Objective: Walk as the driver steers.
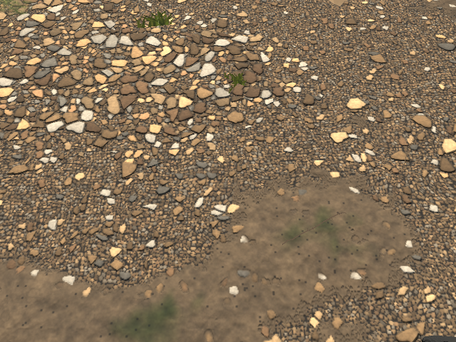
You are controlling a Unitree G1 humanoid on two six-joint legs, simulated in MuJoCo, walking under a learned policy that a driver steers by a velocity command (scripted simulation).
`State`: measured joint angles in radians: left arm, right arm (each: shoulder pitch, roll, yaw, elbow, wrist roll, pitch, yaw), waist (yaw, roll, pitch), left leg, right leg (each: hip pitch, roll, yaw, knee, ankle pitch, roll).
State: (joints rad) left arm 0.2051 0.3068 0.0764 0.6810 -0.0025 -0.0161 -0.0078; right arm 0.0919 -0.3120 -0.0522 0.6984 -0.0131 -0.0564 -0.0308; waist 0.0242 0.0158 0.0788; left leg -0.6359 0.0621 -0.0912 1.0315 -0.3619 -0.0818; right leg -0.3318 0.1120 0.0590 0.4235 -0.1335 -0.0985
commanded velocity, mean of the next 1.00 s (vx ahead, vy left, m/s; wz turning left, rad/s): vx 0.04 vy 0.00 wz -0.32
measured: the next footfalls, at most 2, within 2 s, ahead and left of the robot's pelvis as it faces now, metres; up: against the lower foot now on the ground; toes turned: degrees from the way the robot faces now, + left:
left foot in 0.22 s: +0.18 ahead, +0.14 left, +0.00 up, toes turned -17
right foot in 0.58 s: +0.08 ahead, -0.10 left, +0.00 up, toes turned -16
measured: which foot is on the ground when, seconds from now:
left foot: up 0.00-0.20, down 0.22-1.00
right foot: down 0.00-0.22, up 0.24-0.56, down 0.58-1.00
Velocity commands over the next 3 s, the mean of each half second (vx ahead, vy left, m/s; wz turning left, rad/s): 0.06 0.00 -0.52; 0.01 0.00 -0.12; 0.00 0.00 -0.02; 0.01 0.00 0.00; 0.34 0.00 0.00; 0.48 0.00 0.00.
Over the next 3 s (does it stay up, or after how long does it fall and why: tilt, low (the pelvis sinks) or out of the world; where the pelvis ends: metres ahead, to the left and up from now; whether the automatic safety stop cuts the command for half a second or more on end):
stays up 0.52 -0.11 0.01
